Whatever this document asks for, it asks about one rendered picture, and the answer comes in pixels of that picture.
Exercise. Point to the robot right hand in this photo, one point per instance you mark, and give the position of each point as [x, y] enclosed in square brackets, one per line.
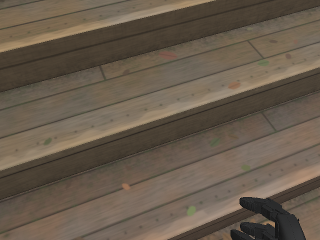
[287, 226]

